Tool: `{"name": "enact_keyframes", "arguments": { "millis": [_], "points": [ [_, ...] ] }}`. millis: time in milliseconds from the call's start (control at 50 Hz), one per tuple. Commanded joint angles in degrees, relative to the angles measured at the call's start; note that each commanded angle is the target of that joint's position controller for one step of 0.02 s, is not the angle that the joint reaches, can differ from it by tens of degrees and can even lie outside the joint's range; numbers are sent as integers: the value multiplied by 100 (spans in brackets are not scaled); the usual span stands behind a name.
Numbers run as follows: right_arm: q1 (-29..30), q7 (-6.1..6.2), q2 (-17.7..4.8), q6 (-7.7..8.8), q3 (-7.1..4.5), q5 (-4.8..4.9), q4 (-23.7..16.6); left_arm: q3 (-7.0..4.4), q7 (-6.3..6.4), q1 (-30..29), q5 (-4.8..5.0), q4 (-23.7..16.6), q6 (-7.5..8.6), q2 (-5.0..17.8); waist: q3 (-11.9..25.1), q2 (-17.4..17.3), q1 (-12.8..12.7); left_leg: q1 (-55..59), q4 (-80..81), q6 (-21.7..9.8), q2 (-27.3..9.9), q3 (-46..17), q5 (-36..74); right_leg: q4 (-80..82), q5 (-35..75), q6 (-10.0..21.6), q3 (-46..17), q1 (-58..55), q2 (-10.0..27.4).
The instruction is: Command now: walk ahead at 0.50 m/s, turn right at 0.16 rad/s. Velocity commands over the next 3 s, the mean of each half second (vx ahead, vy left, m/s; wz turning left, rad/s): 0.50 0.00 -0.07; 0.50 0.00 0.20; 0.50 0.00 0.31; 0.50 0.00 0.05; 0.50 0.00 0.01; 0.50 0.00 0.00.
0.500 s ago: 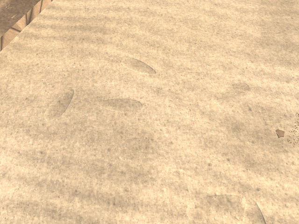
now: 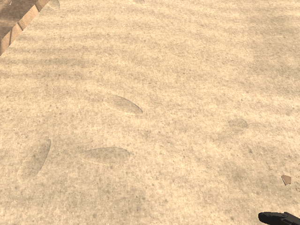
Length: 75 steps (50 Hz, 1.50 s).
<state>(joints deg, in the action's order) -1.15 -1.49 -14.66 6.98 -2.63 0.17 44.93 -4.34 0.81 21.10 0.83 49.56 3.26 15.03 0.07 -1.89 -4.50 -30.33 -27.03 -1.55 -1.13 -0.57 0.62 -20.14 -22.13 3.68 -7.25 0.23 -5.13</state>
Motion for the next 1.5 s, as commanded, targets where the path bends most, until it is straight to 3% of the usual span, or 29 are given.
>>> {"name": "enact_keyframes", "arguments": {
  "millis": [20,40,60,80,100,140,220,360,480,540,560,580,600,620,680,760,860,1000,1080,1100,1120,1140,1160,1180,1200,1240,1320,1420,1500],
  "points": [
    [-739,10,-962,147,-322,-31,-148,-164,26,-53,-26,-267,-13,825,605,700,719,1579,118,-438,40,79,-123,-1202,4650,520,-551,82,1301],
    [-1769,36,-1275,142,-398,-101,0,-66,16,-138,-105,-411,-8,627,1443,240,1130,3218,-74,-840,-859,-929,21,-2766,3531,327,-252,1043,906],
    [-2344,3,-1630,72,-519,-70,236,72,-29,772,-5,-377,100,123,2156,-1494,838,5279,326,-1771,-2070,-3434,-1020,-4809,16,-126,148,3287,-23],
    [-2351,-14,-1075,39,-375,77,257,21,-40,542,66,-313,169,553,1931,-1172,1017,5270,869,-1668,-2100,-4172,-2135,-5423,-1033,-94,-307,4120,160],
    [-1893,6,-813,14,-290,83,153,-57,-57,-93,129,-485,214,863,1010,-642,1037,4508,991,-1387,-1893,-3382,-2242,-5543,-572,-60,-240,4467,452],
    [-1259,6,-644,-39,-205,-42,30,-57,-42,-681,3,-644,235,747,184,19,753,3029,1284,-1234,-1493,-2329,-1177,-4946,188,-94,122,4191,912],
    [-1256,6,-660,-2,-183,-31,128,-35,-40,-489,-31,-629,113,414,116,-280,434,2270,1707,-1245,-1172,-1430,-43,-4044,545,-227,306,3664,1204],
    [-1752,130,-938,-112,-249,73,372,80,-102,-1765,-38,-968,152,210,-130,-168,779,2229,1926,-980,-835,-434,322,-1721,2564,-395,634,3480,1046],
    [-2168,161,-1045,-272,-283,119,624,71,-274,-2457,26,-1284,232,370,-324,-271,876,3171,1453,-867,-1314,-608,509,-948,2094,-149,657,3508,860],
    [-1947,199,-1085,-353,-284,122,594,-139,-261,-1237,-16,-947,258,779,413,-296,148,3126,27,-594,-1046,-291,2369,-618,1883,198,966,1640,512],
    [-1902,212,-890,-348,-193,40,474,-265,-207,-187,-76,-703,253,1126,1193,-25,-263,2212,-1381,-392,-763,-57,1688,-915,2152,517,371,-48,1104],
    [-2527,179,-279,-231,6,-10,337,-402,-181,418,-141,-581,210,1719,2037,1345,-128,-153,-3663,36,165,244,-962,-685,1472,1415,-2123,-2304,2545],
    [-2442,133,-504,-100,-30,51,431,-281,-197,560,-55,-535,173,1296,2355,1593,-227,-998,-4487,24,301,-502,-3403,87,762,1624,-3463,-2468,2818],
    [-1941,94,-933,-34,-153,199,286,-174,-191,111,-24,-580,165,1019,1381,1176,-183,-1533,-4837,-46,-53,-543,-3116,212,435,1327,-2693,-1740,2603],
    [-1513,140,-802,-142,-192,117,237,-15,-213,-896,-131,-701,199,520,210,668,355,-888,-3987,-33,-695,-367,-1902,803,1236,912,-977,497,1974],
    [-1581,187,-515,-394,-176,124,245,-80,-195,-900,-179,-487,359,639,-23,633,558,-720,-3531,113,-728,-530,-1164,1319,1961,927,-22,1122,1885],
    [-903,97,-430,-344,-173,87,18,-94,-73,-751,-169,-299,356,752,-197,499,377,-876,-1993,133,-545,-443,410,1410,2527,651,975,824,1701],
    [179,-146,-300,-347,-74,88,-613,-168,5,-165,-42,26,120,962,-540,386,-17,-1270,-858,-134,-370,120,-82,946,3321,495,1456,-581,2124],
    [-824,-219,-747,-386,-318,104,-616,-240,121,-419,-13,-75,-80,1238,260,739,707,482,-747,-579,347,755,-1091,-1040,6625,184,1829,-699,2054],
    [-1751,-147,-1094,-397,-508,117,-402,-211,150,-479,-5,-124,-91,1205,746,566,1195,1960,-365,-816,473,582,-705,-2326,6189,-25,1956,-7,1815],
    [-2468,-2,-1688,-458,-692,108,-277,-85,138,-303,-138,-317,-3,841,1376,-385,1296,3896,-312,-1359,-706,-1364,-689,-4303,3687,-310,2012,1847,1363],
    [-2173,-11,-1819,-401,-637,130,-422,125,19,0,-158,-478,225,290,2044,-1284,793,5278,639,-2397,-1910,-4513,-1167,-6007,-1022,-541,971,3810,157],
    [-2307,-16,-1283,-385,-480,72,-405,2,-104,-487,60,-492,430,805,2030,-597,1152,5278,886,-2107,-1819,-4133,-1301,-6187,-841,-384,124,4384,553],
    [-2107,-4,-1023,-354,-413,52,-394,-1,-146,-835,205,-589,512,851,1293,-372,1105,4577,853,-1845,-1618,-3157,-970,-5931,-449,-253,248,4538,813],
    [-1710,-11,-897,-330,-366,50,-428,11,-111,-955,121,-579,529,761,745,179,830,3624,918,-1621,-1368,-2463,-429,-5331,-49,-227,330,4330,1093],
    [-1222,11,-593,-302,-250,-54,-563,-62,-87,-850,-27,-488,389,803,375,3,481,2484,1203,-1485,-1072,-1797,350,-4738,313,-284,350,3632,1345],
    [-1327,79,-857,-210,-310,-10,-454,-14,-47,-947,-116,-555,178,553,113,-20,383,1908,1652,-1516,-942,-1173,939,-3777,1039,-578,490,3644,1379],
    [-1653,162,-924,-239,-310,36,-264,80,-124,-1846,-75,-769,244,370,-77,-128,749,1984,1716,-1103,-608,-557,438,-1776,2868,-584,676,3404,1096],
    [-2006,160,-968,-284,-326,74,-33,88,-231,-2345,-14,-954,296,456,-286,-206,938,2663,1522,-1072,-959,-800,96,-1125,2835,-419,633,3578,944]
  ]
}}
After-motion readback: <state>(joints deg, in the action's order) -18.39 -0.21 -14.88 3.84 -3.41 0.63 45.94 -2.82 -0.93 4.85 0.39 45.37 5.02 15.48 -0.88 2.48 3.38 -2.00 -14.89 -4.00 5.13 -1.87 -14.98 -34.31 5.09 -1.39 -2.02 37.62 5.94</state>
